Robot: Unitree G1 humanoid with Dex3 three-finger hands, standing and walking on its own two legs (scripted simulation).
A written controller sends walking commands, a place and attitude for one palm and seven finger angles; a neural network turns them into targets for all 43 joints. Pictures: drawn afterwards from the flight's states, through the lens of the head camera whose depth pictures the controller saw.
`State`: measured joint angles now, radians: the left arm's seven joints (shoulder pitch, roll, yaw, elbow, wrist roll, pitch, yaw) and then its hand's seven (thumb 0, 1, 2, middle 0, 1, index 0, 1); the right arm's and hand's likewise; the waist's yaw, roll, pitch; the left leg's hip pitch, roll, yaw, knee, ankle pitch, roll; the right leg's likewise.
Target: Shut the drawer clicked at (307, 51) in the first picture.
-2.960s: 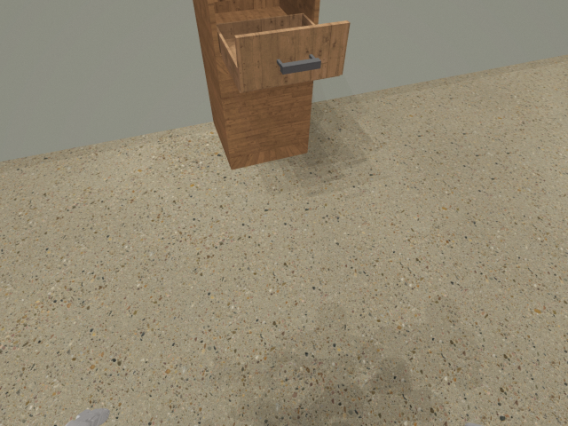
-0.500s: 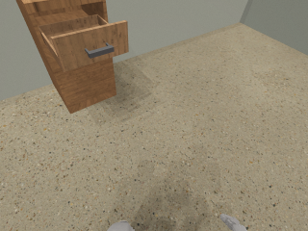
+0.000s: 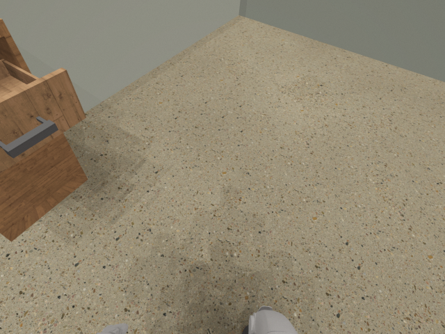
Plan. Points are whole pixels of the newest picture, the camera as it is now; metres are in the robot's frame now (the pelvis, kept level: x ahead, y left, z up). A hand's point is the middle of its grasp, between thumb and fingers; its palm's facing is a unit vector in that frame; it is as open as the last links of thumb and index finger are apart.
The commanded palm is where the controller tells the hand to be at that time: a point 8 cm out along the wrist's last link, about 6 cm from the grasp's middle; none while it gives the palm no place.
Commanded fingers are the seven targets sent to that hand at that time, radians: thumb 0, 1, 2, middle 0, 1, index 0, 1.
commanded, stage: walk to a spot facing it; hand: left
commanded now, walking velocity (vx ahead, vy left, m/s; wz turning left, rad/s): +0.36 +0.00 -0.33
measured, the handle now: (26, 134) +0.61 +0.53 -0.07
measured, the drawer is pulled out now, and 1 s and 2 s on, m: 0.30 0.30 0.30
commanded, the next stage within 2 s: turn to face it in 0.88 s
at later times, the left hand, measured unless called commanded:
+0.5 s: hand (134, 288) +0.25 +0.19 -0.18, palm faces -0.04 -0.98 -0.21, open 7.3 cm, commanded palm none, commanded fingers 0.00 0.90 0.90 -0.20 -0.30 -0.20 -0.30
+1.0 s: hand (184, 174) +0.57 +0.10 -0.17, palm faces -0.37 -0.91 -0.20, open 7.4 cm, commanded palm none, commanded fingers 0.00 0.90 0.90 -0.20 -0.30 -0.20 -0.30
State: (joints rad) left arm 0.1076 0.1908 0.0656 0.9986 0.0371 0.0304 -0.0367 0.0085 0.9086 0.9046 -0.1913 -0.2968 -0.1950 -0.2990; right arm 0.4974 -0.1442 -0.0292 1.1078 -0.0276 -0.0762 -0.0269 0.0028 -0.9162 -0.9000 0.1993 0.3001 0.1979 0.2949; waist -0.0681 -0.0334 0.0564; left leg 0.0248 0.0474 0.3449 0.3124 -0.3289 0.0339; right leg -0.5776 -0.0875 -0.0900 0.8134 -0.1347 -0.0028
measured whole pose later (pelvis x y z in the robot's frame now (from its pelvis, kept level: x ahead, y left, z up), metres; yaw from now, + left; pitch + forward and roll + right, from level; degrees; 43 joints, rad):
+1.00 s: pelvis +0.41 -0.04 -0.01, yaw -22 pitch +0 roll +0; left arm 0.14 0.19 0.09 0.98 0.03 0.02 -0.04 0.01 0.92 0.90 -0.19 -0.30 -0.20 -0.30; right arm 0.41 -0.14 -0.05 1.07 -0.03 -0.04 -0.01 0.01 -0.92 -0.90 0.20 0.30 0.20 0.30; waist -0.04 0.01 0.11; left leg 0.02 0.16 0.41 0.45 -0.41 -0.07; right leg -0.53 -0.07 -0.14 0.69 -0.19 -0.01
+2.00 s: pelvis +0.48 -0.11 -0.01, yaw +7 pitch +1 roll +0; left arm 0.18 0.20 0.06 0.89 0.01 0.02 0.02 0.01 0.91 0.90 -0.20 -0.30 -0.20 -0.30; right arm 0.20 -0.25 -0.10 0.92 -0.02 0.07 0.01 0.01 -0.90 -0.90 0.20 0.30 0.20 0.30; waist -0.03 0.06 0.05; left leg -0.43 -0.06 -0.10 0.61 -0.26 -0.01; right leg -0.26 -0.02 -0.04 0.56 -0.31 0.02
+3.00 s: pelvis +0.46 -0.13 -0.01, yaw +43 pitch -1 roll +1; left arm 0.17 0.18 0.03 0.85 0.02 0.01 0.02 0.01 0.90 0.90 -0.20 -0.30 -0.20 -0.30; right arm 0.22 -0.27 -0.10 0.94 -0.02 0.09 0.02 0.01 -0.91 -0.90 0.20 0.30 0.20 0.30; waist -0.04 0.06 0.07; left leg -0.50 -0.03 -0.04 1.12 -0.41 -0.05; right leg -0.23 -0.06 -0.10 0.53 -0.29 -0.02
